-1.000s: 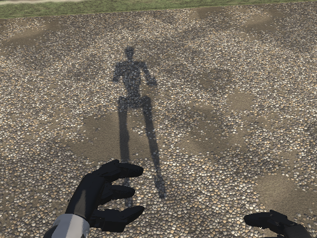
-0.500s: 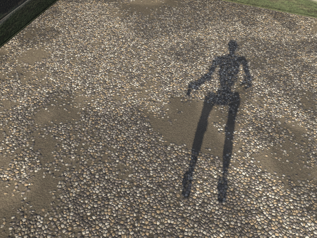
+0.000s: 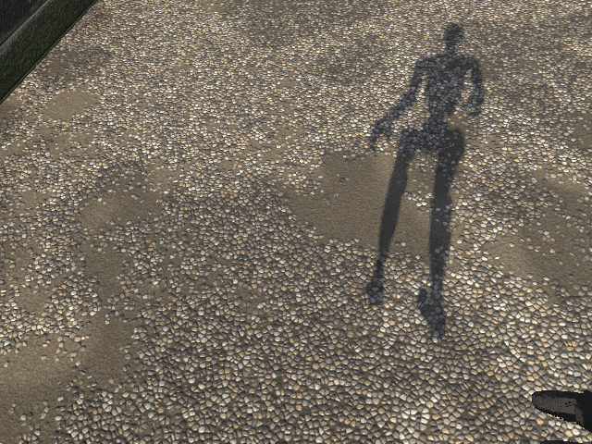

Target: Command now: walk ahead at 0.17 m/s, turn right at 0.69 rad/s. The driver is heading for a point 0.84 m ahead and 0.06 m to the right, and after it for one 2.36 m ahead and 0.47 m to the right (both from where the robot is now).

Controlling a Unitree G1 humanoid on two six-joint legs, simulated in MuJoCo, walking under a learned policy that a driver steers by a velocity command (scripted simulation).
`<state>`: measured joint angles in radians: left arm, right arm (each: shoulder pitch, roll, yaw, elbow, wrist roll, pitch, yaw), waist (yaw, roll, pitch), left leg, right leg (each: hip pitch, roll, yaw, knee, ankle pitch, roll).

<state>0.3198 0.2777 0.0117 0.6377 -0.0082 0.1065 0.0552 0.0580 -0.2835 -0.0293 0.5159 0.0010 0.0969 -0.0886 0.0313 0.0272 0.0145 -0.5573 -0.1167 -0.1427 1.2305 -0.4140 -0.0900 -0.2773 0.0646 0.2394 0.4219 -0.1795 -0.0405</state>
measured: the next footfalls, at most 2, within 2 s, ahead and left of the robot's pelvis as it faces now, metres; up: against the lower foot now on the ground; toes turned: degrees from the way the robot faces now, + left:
left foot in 0.18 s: +0.08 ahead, +0.13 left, +0.00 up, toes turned -20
right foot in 0.50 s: +0.03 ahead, -0.15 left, +0.00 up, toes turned -21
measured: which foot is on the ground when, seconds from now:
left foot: up 0.00-0.16, down 0.18-1.00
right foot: down 0.00-0.20, up 0.22-0.48, down 0.50-1.00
